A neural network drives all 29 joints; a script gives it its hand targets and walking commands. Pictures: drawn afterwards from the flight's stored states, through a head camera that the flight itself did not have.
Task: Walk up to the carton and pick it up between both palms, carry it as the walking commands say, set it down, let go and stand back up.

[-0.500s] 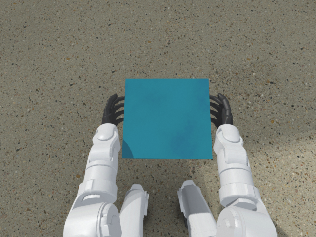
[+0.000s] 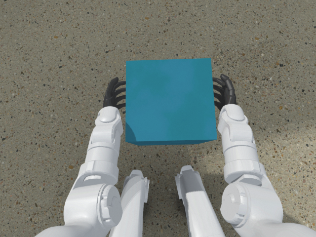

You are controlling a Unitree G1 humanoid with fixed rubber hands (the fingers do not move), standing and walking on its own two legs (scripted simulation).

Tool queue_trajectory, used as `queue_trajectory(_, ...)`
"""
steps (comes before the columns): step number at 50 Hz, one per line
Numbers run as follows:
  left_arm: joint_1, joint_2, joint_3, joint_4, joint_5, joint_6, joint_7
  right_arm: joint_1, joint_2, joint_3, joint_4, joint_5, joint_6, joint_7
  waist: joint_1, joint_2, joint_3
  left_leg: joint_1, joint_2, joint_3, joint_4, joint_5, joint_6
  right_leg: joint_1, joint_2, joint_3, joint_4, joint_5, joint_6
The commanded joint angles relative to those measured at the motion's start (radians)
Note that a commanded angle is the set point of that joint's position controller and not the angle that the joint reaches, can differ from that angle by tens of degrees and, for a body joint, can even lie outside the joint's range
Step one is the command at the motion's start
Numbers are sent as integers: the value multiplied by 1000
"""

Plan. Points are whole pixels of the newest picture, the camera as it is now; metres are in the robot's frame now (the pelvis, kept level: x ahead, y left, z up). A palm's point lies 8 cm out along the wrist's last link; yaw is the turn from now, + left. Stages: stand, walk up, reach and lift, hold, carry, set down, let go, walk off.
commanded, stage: set down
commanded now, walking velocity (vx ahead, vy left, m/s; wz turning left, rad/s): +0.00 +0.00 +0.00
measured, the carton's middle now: (167, 110) +0.44 -0.03 -0.16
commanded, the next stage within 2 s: none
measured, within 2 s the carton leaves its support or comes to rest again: neither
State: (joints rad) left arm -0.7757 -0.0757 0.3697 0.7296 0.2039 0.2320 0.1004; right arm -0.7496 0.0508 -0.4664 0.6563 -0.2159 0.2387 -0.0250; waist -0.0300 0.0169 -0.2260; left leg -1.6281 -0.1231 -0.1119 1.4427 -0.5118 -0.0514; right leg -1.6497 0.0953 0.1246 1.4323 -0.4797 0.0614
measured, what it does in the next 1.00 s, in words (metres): lowers itself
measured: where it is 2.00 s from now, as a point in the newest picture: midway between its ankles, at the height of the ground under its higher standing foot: (162, 211)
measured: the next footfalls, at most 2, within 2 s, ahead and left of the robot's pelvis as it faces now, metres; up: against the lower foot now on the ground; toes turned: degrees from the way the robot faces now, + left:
none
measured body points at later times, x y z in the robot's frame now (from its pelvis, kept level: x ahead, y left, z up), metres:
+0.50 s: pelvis -0.02 -0.01 -0.07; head +0.24 -0.03 +0.29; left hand +0.45 +0.12 -0.17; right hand +0.45 -0.18 -0.18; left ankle +0.06 +0.13 -0.56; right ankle +0.07 -0.14 -0.56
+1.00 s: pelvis -0.04 +0.00 -0.14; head +0.28 -0.01 +0.17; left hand +0.48 +0.13 -0.27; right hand +0.48 -0.18 -0.27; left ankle +0.06 +0.13 -0.56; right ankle +0.07 -0.14 -0.56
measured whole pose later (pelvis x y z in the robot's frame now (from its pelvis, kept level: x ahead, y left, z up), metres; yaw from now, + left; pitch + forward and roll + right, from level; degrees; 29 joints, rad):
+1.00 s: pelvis -0.04 +0.00 -0.14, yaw +1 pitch +44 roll +1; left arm -1.16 0.05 0.38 0.82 0.14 0.23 0.13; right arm -1.14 -0.09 -0.44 0.77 -0.15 0.24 -0.06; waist -0.03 0.01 0.01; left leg -2.13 -0.18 -0.10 1.92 -0.56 -0.10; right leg -2.15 0.14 0.12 1.91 -0.52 0.10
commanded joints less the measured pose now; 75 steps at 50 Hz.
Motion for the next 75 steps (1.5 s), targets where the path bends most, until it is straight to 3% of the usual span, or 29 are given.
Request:
queue_trajectory(1, -500, -989, -454, 31, -83, -59, -169, -573, 905, 550, 60, 102, -41, 195, 4, 4, -811, 355, -72, 131, -104, 336, -10, 410, 77, -151, -80, 351, -8)
queue_trajectory(8, -575, -949, -543, -72, -160, -96, -162, -576, 886, 634, 18, 148, -70, 161, -15, -41, -935, 277, -73, 141, -9, 389, -19, 445, 74, -148, 2, 449, 4)
queue_trajectory(9, -584, -939, -555, -82, -164, -98, -159, -582, 890, 643, 18, 150, -74, 155, -6, -33, -964, 273, -79, 147, 3, 395, -23, 458, 76, -145, 15, 460, 7)
queue_trajectory(11, -595, -922, -557, -82, -175, -98, -155, -613, 871, 654, 2, 161, -77, 146, -11, -40, -960, 254, -79, 152, 27, 367, -22, 445, 76, -145, 30, 432, 8)
queue_trajectory(12, -587, -920, -557, -75, -175, -98, -156, -620, 887, 670, 1, 172, -78, 141, 9, -41, -931, 228, -81, 158, 34, 348, -18, 445, 78, -142, 33, 416, 8)
queue_trajectory(13, -612, -917, -553, -75, -181, -98, -156, -642, 863, 665, -6, 170, -78, 137, -7, -39, -926, 216, -78, 158, 42, 342, -17, 432, 76, -140, 40, 408, 8)
queue_trajectory(15, -626, -908, -542, -69, -181, -96, -157, -654, 861, 671, -5, 177, -76, 131, 9, -49, -910, 177, -83, 167, 62, 310, -17, 430, 78, -145, 51, 383, 8)
queue_trajectory(20, -696, -874, -491, -21, -167, -83, -154, -721, 846, 633, 32, 168, -67, 114, 13, -42, -842, 130, -83, 183, 96, 208, -8, 359, 82, -154, 78, 273, 8)
queue_trajectory(24, -731, -865, -424, 20, -138, -70, -154, -785, 841, 584, 57, 148, -52, 117, 23, -55, -818, 84, -88, 191, 119, 152, 0, 318, 84, -168, 100, 209, 9)
queue_trajectory(26, -768, -861, -403, 33, -135, -65, -153, -799, 825, 555, 75, 131, -48, 120, 3, -59, -814, 68, -88, 195, 136, 142, 0, 281, 84, -180, 115, 196, 6)
queue_trajectory(28, -799, -862, -389, 45, -133, -58, -157, -843, 828, 544, 84, 132, -41, 126, 12, -58, -804, 62, -89, 197, 144, 121, 5, 265, 84, -190, 131, 169, 3)
queue_trajectory(32, -871, -849, -365, 56, -127, -52, -156, -894, 798, 502, 106, 113, -33, 137, -7, -47, -813, 40, -91, 198, 177, 123, 3, 210, 81, -199, 167, 164, -4)
queue_trajectory(33, -882, -850, -370, 48, -128, -52, -154, -915, 807, 515, 96, 123, -35, 140, 7, -50, -834, 45, -90, 199, 187, 134, 3, 213, 81, -199, 183, 175, -5)
queue_trajectory(37, -946, -853, -396, 30, -153, -46, -150, -972, 792, 526, 81, 148, -31, 152, -13, -36, -887, 63, -87, 201, 225, 149, 1, 189, 76, -215, 225, 190, -5)
queue_trajectory(40, -989, -844, -412, 13, -169, -39, -149, -1016, 781, 537, 71, 162, -25, 162, -7, -20, -913, 61, -87, 205, 250, 156, -3, 167, 70, -217, 255, 189, -7)
queue_trajectory(41, -978, -838, -399, 43, -157, -33, -147, -1018, 768, 521, 86, 153, -22, 164, -20, -23, -900, 46, -83, 202, 257, 148, -3, 137, 71, -227, 270, 186, -2)
queue_trajectory(43, -986, -831, -395, 44, -153, -28, -143, -1022, 770, 518, 94, 161, -16, 173, -3, -4, -900, 62, -85, 211, 270, 152, -6, 115, 69, -228, 280, 172, -7)
queue_trajectory(45, -978, -837, -383, 67, -146, -23, -145, -1022, 760, 504, 106, 151, -11, 183, -12, 6, -886, 50, -82, 205, 279, 158, -5, 92, 68, -229, 296, 183, -5)
queue_trajectory(52, -998, -850, -432, 33, -177, -35, -141, -999, 757, 507, 115, 166, -18, 206, -21, 29, -934, 67, -80, 204, 337, 265, -13, 42, 62, -225, 363, 272, -6)
queue_trajectory(57, -1026, -831, -466, 4, -211, -56, -139, -1033, 749, 555, 83, 197, -35, 198, -11, -5, -947, 23, -82, 208, 381, 303, -11, 79, 59, -217, 394, 329, 1)
queue_trajectory(58, -1016, -828, -469, 7, -221, -57, -140, -1043, 737, 562, 75, 201, -39, 194, -22, -22, -945, 10, -81, 202, 391, 305, -8, 77, 59, -220, 403, 333, 3)
queue_trajectory(61, -1030, -793, -467, 17, -225, -66, -139, -1055, 724, 582, 87, 215, -46, 188, 2, -38, -929, -20, -77, 208, 418, 303, -7, 99, 53, -207, 421, 344, 8)
queue_trajectory(62, -1027, -787, -464, 25, -230, -69, -140, -1065, 726, 584, 87, 214, -48, 183, -14, -55, -927, -28, -78, 205, 424, 293, -5, 94, 56, -217, 426, 338, 12)
queue_trajectory(63, -1033, -768, -458, 33, -226, -70, -142, -1068, 722, 584, 97, 219, -48, 181, 6, -48, -900, -51, -77, 213, 437, 278, -3, 94, 55, -207, 429, 325, 9)
queue_trajectory(64, -1040, -762, -456, 33, -229, -73, -142, -1064, 725, 584, 112, 215, -47, 180, 3, -66, -884, -73, -76, 211, 441, 279, -3, 86, 53, -205, 434, 327, 9)
queue_trajectory(68, -1062, -738, -435, 42, -233, -79, -147, -1060, 727, 582, 139, 223, -48, 176, 18, -73, -860, -101, -74, 224, 471, 251, -1, 89, 53, -201, 450, 311, 7)
queue_trajectory(73, -1080, -727, -417, 64, -233, -75, -162, -1090, 713, 554, 161, 215, -46, 180, 5, -69, -817, -139, -70, 224, 497, 225, 5, 55, 52, -207, 480, 285, 3)
queue_trajectory(74, -1085, -721, -413, 73, -230, -75, -163, -1099, 716, 557, 158, 222, -48, 182, 21, -56, -819, -131, -67, 227, 503, 223, 6, 49, 52, -201, 486, 285, 2)
queue_trajectory(75, -1097, -723, -412, 62, -234, -75, -165, -1115, 720, 556, 155, 226, -46, 184, 9, -65, -820, -134, -70, 225, 508, 227, 7, 40, 51, -207, 488, 283, 0)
